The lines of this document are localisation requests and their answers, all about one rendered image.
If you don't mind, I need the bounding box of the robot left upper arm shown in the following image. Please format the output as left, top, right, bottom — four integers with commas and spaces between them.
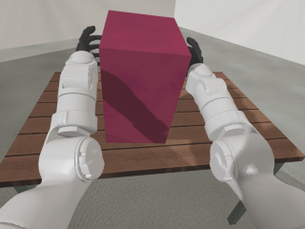
0, 135, 105, 229

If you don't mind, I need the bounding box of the left robot forearm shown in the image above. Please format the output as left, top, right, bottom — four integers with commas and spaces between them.
38, 51, 98, 172

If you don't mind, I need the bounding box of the robot right upper arm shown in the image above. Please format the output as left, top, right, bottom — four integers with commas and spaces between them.
210, 133, 305, 229

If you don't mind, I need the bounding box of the table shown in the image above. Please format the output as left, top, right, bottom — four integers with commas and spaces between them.
0, 72, 305, 225

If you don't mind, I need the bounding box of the carton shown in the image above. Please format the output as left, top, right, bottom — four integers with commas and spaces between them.
98, 10, 192, 144

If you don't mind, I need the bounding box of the robot left hand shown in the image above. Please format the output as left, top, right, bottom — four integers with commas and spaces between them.
75, 26, 102, 66

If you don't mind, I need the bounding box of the right robot forearm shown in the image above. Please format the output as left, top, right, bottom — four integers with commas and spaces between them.
185, 63, 275, 166

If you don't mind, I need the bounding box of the robot right hand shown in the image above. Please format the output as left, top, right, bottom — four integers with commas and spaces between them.
186, 36, 203, 77

